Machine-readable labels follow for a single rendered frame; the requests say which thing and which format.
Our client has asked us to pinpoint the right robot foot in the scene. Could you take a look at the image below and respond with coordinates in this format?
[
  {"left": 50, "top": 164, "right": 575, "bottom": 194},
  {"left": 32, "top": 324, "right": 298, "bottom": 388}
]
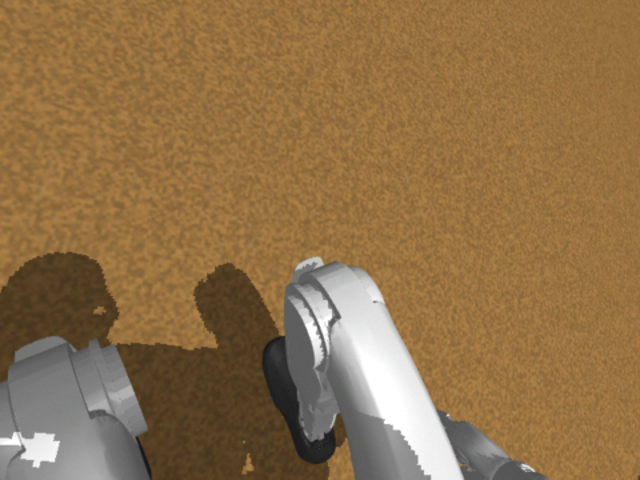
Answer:
[{"left": 262, "top": 336, "right": 336, "bottom": 464}]

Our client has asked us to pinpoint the right robot hand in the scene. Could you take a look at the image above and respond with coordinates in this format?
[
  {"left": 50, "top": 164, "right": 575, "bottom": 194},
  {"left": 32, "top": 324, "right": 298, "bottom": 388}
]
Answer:
[{"left": 435, "top": 408, "right": 513, "bottom": 480}]

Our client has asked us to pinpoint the left robot foot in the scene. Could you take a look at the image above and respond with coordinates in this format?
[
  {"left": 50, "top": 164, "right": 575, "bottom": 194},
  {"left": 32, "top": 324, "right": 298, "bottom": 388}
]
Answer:
[{"left": 136, "top": 437, "right": 152, "bottom": 480}]

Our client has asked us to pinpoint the right robot arm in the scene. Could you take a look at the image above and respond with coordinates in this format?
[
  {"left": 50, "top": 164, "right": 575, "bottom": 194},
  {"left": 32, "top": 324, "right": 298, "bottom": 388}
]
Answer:
[{"left": 492, "top": 460, "right": 550, "bottom": 480}]

